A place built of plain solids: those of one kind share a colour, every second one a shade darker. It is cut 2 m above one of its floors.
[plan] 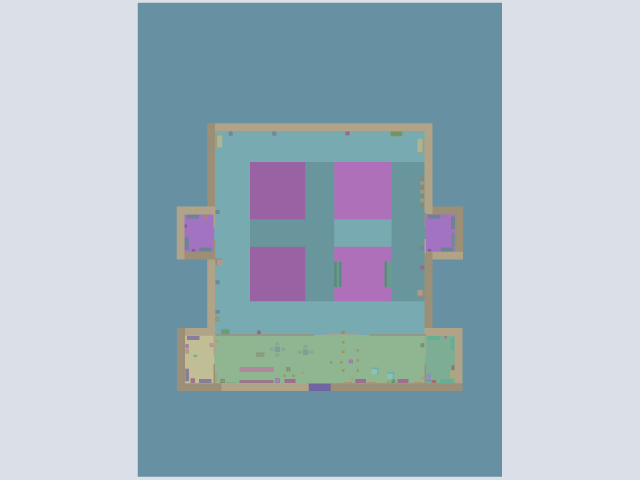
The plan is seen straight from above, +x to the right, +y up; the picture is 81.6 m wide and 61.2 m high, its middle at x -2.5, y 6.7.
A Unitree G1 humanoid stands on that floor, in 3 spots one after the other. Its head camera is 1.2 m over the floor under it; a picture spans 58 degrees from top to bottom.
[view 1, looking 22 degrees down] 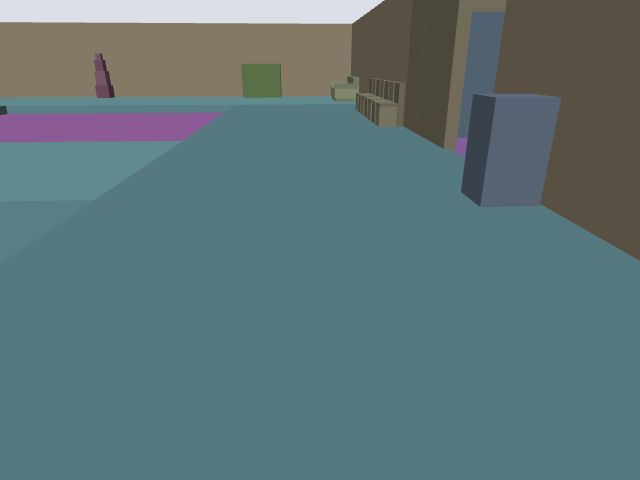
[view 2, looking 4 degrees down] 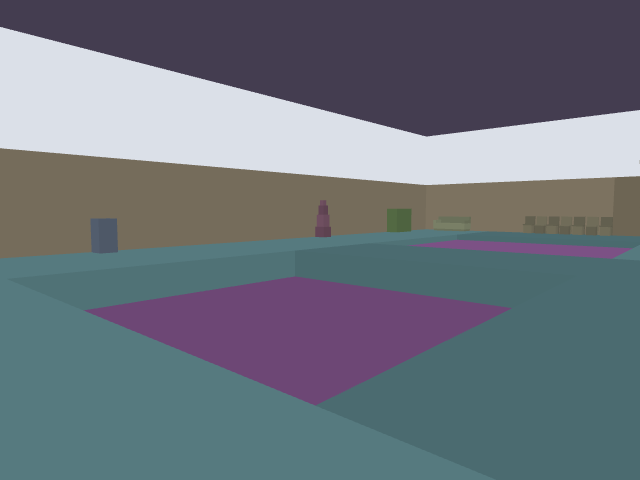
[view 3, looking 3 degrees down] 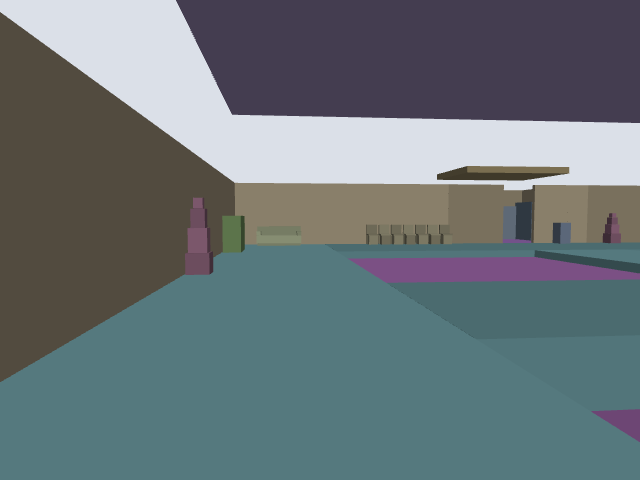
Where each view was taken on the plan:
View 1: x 8.58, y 1.74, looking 87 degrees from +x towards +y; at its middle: floor_gang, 3.20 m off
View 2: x -13.32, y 7.58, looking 42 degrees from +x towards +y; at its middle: floor_gang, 17.21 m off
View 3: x -8.42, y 18.54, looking -5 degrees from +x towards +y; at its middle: wall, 19.35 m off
